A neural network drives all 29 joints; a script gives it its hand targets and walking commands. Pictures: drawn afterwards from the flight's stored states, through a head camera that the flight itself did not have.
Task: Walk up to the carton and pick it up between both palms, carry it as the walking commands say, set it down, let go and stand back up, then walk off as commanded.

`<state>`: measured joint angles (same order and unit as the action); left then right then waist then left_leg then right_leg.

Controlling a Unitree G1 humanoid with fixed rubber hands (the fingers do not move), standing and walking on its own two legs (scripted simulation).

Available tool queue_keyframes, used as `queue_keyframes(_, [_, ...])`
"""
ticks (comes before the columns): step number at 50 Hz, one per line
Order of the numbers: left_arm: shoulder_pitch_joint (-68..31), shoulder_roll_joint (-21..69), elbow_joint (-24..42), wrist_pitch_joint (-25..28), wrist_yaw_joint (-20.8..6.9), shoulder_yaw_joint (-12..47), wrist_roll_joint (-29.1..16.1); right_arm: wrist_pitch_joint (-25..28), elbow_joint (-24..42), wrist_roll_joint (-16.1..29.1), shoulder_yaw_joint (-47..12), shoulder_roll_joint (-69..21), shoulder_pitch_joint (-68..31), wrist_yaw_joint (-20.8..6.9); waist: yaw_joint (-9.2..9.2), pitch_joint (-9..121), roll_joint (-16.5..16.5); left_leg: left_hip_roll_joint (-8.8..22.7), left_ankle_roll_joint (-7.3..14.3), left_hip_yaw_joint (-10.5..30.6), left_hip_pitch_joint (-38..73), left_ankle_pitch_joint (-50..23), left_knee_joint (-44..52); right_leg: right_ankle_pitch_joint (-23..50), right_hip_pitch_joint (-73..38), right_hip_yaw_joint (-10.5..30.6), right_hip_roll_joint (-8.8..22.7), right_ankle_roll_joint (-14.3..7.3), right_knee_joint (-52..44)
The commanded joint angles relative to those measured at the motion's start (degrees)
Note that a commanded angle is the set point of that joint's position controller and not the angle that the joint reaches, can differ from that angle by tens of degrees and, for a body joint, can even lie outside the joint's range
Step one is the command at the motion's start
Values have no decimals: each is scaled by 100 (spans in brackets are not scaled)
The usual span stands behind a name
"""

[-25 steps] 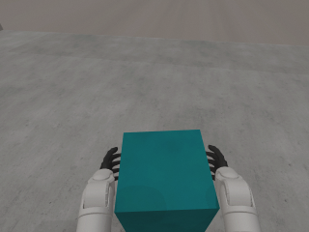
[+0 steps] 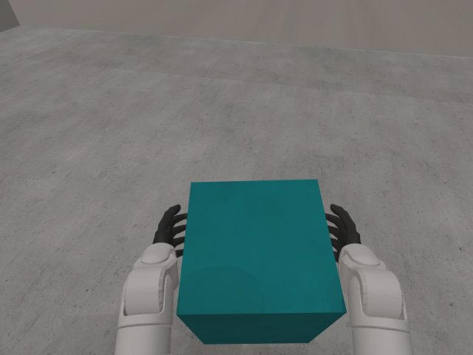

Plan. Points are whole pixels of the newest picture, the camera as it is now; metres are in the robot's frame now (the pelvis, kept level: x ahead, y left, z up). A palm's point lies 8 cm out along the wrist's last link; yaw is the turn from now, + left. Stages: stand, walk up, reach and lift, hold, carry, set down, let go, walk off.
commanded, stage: carry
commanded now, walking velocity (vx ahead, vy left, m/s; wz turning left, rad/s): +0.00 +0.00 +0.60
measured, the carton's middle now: (255, 270) +0.29 -0.02 +0.00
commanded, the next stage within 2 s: none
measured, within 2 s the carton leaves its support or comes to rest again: neither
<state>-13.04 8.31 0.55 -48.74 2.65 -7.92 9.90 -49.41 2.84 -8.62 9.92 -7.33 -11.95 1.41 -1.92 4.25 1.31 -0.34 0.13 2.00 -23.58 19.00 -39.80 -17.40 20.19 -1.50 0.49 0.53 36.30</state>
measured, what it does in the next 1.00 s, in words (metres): steps on the spot, turning left: right foot, then left foot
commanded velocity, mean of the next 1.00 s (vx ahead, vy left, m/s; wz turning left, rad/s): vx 0.00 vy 0.00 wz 0.60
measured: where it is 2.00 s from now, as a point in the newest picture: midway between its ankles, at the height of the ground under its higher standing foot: outside the picture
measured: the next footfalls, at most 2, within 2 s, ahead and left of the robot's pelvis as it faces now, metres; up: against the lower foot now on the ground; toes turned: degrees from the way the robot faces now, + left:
right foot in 0.30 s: +0.03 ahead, -0.11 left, +0.00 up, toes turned +4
left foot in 0.64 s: -0.04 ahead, +0.15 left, +0.00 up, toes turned +29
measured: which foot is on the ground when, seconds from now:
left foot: down 0.00-0.32, up 0.34-0.62, down 0.64-0.94, up 0.96-1.00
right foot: down 0.00-0.06, up 0.08-0.28, down 0.30-0.66, up 0.68-0.90, down 0.92-1.00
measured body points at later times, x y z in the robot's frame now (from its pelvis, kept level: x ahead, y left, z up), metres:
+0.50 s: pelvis -0.03 -0.01 +0.01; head +0.01 -0.02 +0.46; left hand +0.27 +0.21 +0.10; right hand +0.34 -0.09 +0.10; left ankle -0.05 +0.12 -0.65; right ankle -0.01 -0.11 -0.72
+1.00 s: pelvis -0.06 +0.00 +0.00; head +0.00 +0.01 +0.44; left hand +0.14 +0.31 +0.09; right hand +0.31 +0.07 +0.07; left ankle -0.09 +0.11 -0.69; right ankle +0.01 -0.08 -0.72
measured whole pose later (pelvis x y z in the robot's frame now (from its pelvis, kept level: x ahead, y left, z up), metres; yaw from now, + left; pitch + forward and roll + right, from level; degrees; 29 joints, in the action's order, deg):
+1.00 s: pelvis -0.06 +0.00 +0.00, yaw +35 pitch +4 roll +0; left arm -25.0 9.1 7.9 -58.6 8.8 -14.9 1.2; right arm -60.5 11.3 -2.8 13.6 -8.2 -24.0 9.0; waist 1.0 -1.8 3.1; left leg -1.3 -0.4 -0.2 -33.3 27.9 -52.2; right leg -18.8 25.1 -8.3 4.0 -1.2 40.3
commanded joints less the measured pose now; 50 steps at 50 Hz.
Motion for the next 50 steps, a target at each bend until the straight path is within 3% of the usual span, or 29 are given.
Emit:
queue_keyframes(1, [-3043, 4955, 1266, -178, -764, 3916, -1601, -233, 1045, 1934, -4294, -4915, -3567, -899, 130, 1701, -837, 59, 114, -381, 307, 52, 333, 2011, -517, 776, 1548, -713, -592])
queue_keyframes(2, [-3448, 4865, 1497, -317, -664, 4017, -1732, -348, 1149, 2010, -4274, -4800, -3826, -798, 102, 1654, -404, 139, 225, 39, 463, -446, 792, 1323, -233, 402, 1236, -418, -208])
queue_keyframes(3, [-3438, 4780, 1540, -480, -578, 4017, -1772, -492, 1084, 1967, -4152, -4599, -3601, -700, 116, 1738, 674, 889, 490, 1245, 841, -1541, 1264, 465, 321, -81, 695, -32, 650])
queue_keyframes(4, [-3681, 4679, 1512, -608, -492, 4003, -1836, -608, 1000, 1974, -4099, -4485, -3576, -605, 118, 1821, 1448, 1599, 844, 2375, 1354, -2485, 1558, -867, 1012, -360, 131, 247, 1434])
queue_keyframes(5, [-4192, 4588, 1588, -713, -387, 4096, -2004, -706, 1148, 2087, -4156, -4435, -4064, -456, 129, 1868, 1295, 1792, 1048, 2833, 1611, -3012, 1606, -1588, 1421, 31, 7, 278, 1932])
queue_keyframes(7, [-4490, 4467, 1359, -929, -220, 3925, -2191, -897, 1159, 2021, -3930, -4248, -4352, -157, 143, 2098, 754, 1586, 993, 2420, 1688, -2592, 1512, -1482, 1559, 279, 144, 277, 2049])
queue_keyframes(11, [-4807, 4478, 792, -1220, -4, 3421, -2303, -1156, 709, 1807, -3316, -4206, -4574, 214, 79, 2310, 834, 1126, 805, 1655, 1634, -2928, 1346, -1104, 931, -99, -74, 364, 1048])
queue_keyframes(14, [-4808, 4543, 433, -1332, 90, 3076, -2216, -1285, 413, 1702, -3097, -4234, -4693, 365, 151, 2368, 725, 821, 505, 1227, 1020, -2654, 980, -348, -436, -307, -176, 292, -672])
queue_keyframes(15, [-4639, 4532, 315, -1380, 100, 2943, -2163, -1335, 290, 1654, -3038, -4244, -4562, 395, 201, 2307, 498, 650, 312, 1007, 207, -2056, 706, 67, -1316, -59, 162, 166, -1103])
queue_keyframes(16, [-4717, 4491, 311, -1384, 104, 2845, -2108, -1349, 302, 1671, -3053, -4308, -4799, 416, 309, 2178, -556, 114, 11, 472, -905, -605, -178, 579, -2131, 1128, 1274, -177, -1721])
queue_keyframes(17, [-4684, 4450, 256, -1366, 118, 2701, -1989, -1398, 379, 1667, -3062, -4321, -5015, 405, 302, 1949, -2074, -209, -211, -548, -1851, 1489, -1622, 2290, -1921, 2325, 3049, -982, -1598])
queue_keyframes(18, [-5055, 4443, 235, -1362, 154, 2642, -1924, -1366, 274, 1729, -3101, -4405, -5400, 430, 256, 1705, -1340, 208, -212, -419, -1966, 1678, -2404, 3200, -1755, 2020, 3025, -1225, -1458])
queue_keyframes(19, [-4507, 4544, 296, -1371, 142, 2605, -1830, -1392, 305, 1843, -3233, -4661, -5005, 375, 290, 1592, -875, 273, -206, -350, -1822, 1296, -2681, 3373, -1644, 1448, 2602, -1159, -1382])
queue_keyframes(20, [-4568, 4569, 590, -1313, 150, 2633, -1858, -1359, 519, 2012, -3356, -4829, -5108, 353, 274, 1575, -793, 349, -253, -404, -1758, 869, -2683, 3351, -1729, 896, 2259, -985, -1294])
queue_keyframes(23, [-4887, 4349, 1045, -1130, 272, 2661, -1866, -1229, 725, 2185, -3555, -4877, -5397, 433, 263, 1752, -1221, 268, -365, -722, -1412, 444, -2061, 3865, -2031, -48, 1817, -666, -837])
queue_keyframes(29, [-4250, 4033, 1254, -1141, 352, 2807, -1775, -1249, 774, 2136, -3618, -4676, -4838, 476, 337, 2118, -1584, 4, -258, -1208, -595, 411, -348, 4276, -2308, -445, 1959, -522, -111])
queue_keyframes(31, [-4104, 4023, 1259, -1154, 356, 2878, -1786, -1277, 626, 2101, -3579, -4665, -4506, 431, 213, 2084, -1289, -147, -245, -1357, 97, -580, 1121, 3961, -2085, -772, 1774, -191, 584])
queue_keyframes(32, [-4151, 3990, 1290, -1167, 352, 2926, -1817, -1278, 544, 2100, -3542, -4648, -4389, 399, 132, 2185, -879, 178, -220, -894, 998, -1221, 1530, 2998, -1312, -810, 1643, 63, 1010])
queue_keyframes(33, [-4305, 3896, 1323, -1162, 337, 2954, -1876, -1267, 503, 2103, -3502, -4561, -4445, 372, 90, 2340, -97, 1120, 5, 318, 2133, -3479, 1379, 1030, -3, -751, 1398, 358, 1718])
queue_keyframes(34, [-4492, 4096, 1441, -1187, 301, 3132, -1953, -1209, 466, 1863, -3279, -4414, -4376, 421, 30, 2497, 1953, 2285, 965, 2117, 3145, -7341, 838, -1880, 1768, -854, 420, 662, 2550])
queue_keyframes(35, [-4381, 4212, 1163, -1193, 253, 3094, -1970, -1215, 547, 1843, -3253, -4497, -4269, 403, 54, 2653, 1468, 2094, 1140, 1777, 3449, -7703, 507, -2291, 2099, -193, 559, 580, 3063])
queue_keyframes(37, [-4823, 4538, 1271, -1090, 167, 3363, -2277, -1052, 922, 1828, -3287, -4560, -4595, 424, 20, 2734, 930, 1714, 999, 1142, 3325, -6472, 493, -1892, 2085, -75, 656, 567, 2737])
queue_keyframes(39, [-4960, 4738, 1409, -1025, 138, 3505, -2434, -956, 1150, 1831, -3282, -4601, -4632, 444, 17, 2681, 963, 1477, 967, 861, 2870, -5651, 531, -1377, 1697, -204, 539, 555, 2372])
queue_keyframes(44, [-4557, 4485, 1350, -1028, 136, 3454, -2479, -970, 1149, 1657, -3274, -4280, -4235, 526, 37, 2680, 910, 1373, 895, 1037, 2063, -4783, 491, -875, 619, -332, 221, 443, 884])
queue_keyframes(46, [-4311, 4497, 1196, -1084, 98, 3378, -2412, -1037, 1041, 1631, -3321, -4269, -4116, 515, 184, 2537, 665, 1075, 580, 782, 1096, -4000, 146, 239, -614, -368, 281, 305, -635])
queue_keyframes(47, [-4198, 4449, 1167, -1100, 90, 3330, -2367, -1074, 1043, 1663, -3342, -4286, -4140, 505, 271, 2484, -168, 691, 209, 393, -89, -2402, -568, 1490, -1747, 507, 1138, 76, -1181])
queue_keyframes(48, [-4021, 4364, 1054, -1069, 71, 3162, -2219, -1127, 1074, 1674, -3433, -4326, -4195, 470, 265, 2293, -2194, -160, -169, -551, -1576, 1040, -1611, 3934, -2331, 2038, 2790, -743, -1094])
queue_keyframes(49, [-4484, 4421, 1230, -1061, 97, 3234, -2234, -1092, 1128, 1756, -3520, -4375, -4621, 456, 227, 2249, -1749, 96, -66, -423, -1748, 2009, -2336, 4516, -2339, 1875, 2872, -1104, -983])
queue_keyframes(50, [-4246, 4452, 1254, -1068, 104, 3142, -2095, -1115, 1156, 1876, -3654, -4580, -4565, 412, 269, 2122, -1250, 182, -26, -354, -1663, 1747, -2487, 4382, -2190, 1371, 2591, -1084, -923])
